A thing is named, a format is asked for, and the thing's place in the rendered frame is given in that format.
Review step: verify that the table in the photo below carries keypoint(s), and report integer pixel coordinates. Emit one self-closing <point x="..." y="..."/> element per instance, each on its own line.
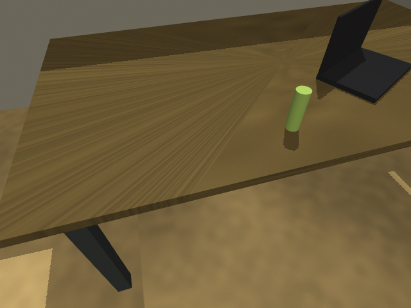
<point x="127" y="122"/>

